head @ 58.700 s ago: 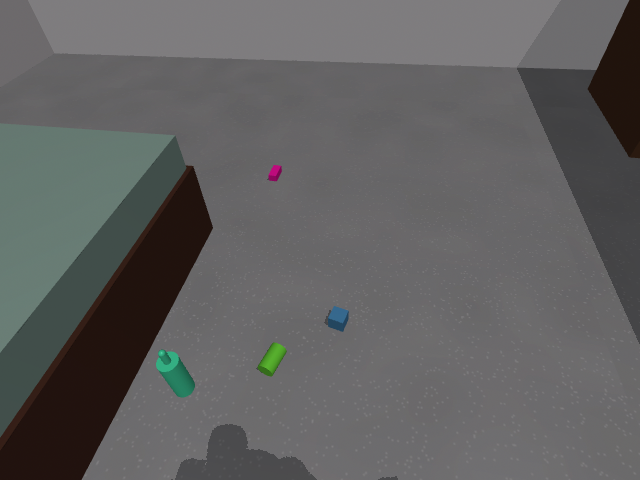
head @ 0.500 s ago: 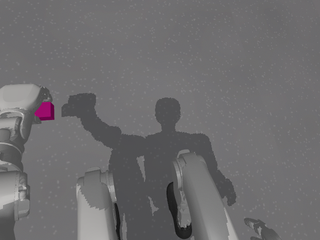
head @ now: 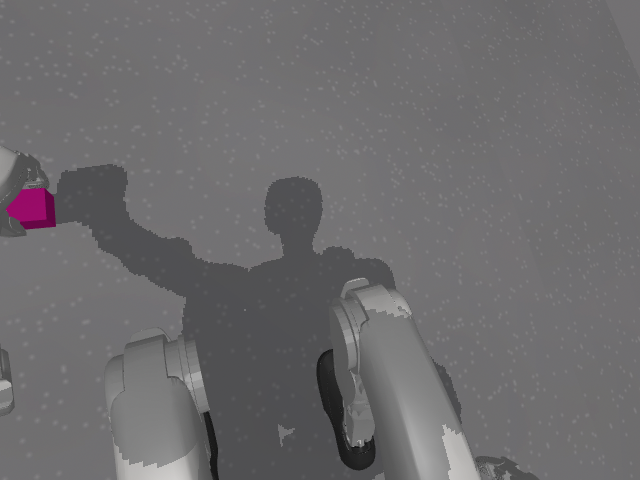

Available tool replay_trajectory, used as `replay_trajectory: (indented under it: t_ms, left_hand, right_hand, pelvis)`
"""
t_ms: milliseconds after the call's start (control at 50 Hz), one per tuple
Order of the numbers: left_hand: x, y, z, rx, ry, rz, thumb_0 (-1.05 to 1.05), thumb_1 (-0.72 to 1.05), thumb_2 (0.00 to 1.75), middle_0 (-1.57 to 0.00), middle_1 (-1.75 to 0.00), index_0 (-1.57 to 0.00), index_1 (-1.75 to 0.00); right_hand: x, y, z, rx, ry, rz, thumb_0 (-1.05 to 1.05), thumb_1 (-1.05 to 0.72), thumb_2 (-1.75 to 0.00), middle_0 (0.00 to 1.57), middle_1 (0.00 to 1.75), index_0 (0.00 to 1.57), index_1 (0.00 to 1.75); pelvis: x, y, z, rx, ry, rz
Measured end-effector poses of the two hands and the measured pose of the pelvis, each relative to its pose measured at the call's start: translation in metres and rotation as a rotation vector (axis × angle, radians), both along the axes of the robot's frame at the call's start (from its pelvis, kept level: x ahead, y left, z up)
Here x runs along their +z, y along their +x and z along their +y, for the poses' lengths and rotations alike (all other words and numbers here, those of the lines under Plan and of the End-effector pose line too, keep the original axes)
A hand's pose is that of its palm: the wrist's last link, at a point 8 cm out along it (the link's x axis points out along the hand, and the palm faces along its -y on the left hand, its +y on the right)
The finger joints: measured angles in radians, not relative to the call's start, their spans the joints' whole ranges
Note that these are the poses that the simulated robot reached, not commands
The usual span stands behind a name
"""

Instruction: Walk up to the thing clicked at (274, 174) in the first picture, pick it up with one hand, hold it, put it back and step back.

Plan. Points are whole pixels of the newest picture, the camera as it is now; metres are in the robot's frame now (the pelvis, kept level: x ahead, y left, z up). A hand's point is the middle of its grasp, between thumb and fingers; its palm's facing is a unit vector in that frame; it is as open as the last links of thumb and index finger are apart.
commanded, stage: crouch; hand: left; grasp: from above
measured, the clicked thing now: (7, 211) +0.50 +0.31 -0.20
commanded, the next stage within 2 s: lower in 0.24 s
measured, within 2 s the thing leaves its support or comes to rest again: rests again in 1.68 s
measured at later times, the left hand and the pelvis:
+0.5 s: hand (9, 215) +0.49 +0.31 -0.20, palm faces -0.48 -0.02 -0.88, open 7.1 cm; pelvis +0.00 +0.00 -0.03, yaw -2 degrees
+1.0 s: hand (30, 220) +0.50 +0.31 -0.25, palm faces -0.46 -0.04 -0.89, open 7.0 cm; pelvis +0.00 +0.00 -0.05, yaw -4 degrees
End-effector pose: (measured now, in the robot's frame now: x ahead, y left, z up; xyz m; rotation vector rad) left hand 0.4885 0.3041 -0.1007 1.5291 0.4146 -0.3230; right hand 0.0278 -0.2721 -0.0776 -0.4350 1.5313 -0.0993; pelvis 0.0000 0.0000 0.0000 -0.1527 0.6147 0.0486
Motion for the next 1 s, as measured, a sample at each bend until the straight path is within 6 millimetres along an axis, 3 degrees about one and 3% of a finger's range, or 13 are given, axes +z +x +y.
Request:
replay_trajectory:
  t_ms: [440,720,1000]
  left_hand:
    - [-0.032,0.011,0.006,0.014,0.014,0.019,-0.01,0.45,0.07,-0.95,-0.22,-0.99,-0.16]
    - [-0.071,0.009,0.006,-0.008,-0.027,0.021,-0.01,0.46,0.03,-0.96,-0.21,-1.00,-0.15]
    - [-0.093,0.017,0.004,0.013,-0.011,0.005,-0.01,0.48,0.03,-0.95,-0.21,-0.99,-0.15]
  right_hand:
    - [-0.022,0.002,0.003,0.040,0.010,0.011,0.00,-0.92,-0.91,0.20,0.30,0.21,0.30]
    - [-0.024,0.000,0.000,0.090,-0.031,0.047,0.00,-0.92,-0.91,0.20,0.30,0.20,0.30]
    - [-0.021,-0.007,0.008,0.103,-0.033,0.053,0.00,-0.91,-0.90,0.20,0.30,0.21,0.30]
  pelvis:
    - [-0.026,0.002,-0.001,-0.014,-0.015,-0.018]
    - [-0.041,0.001,0.001,-0.027,-0.038,-0.052]
    - [-0.047,0.003,0.003,-0.040,-0.059,-0.059]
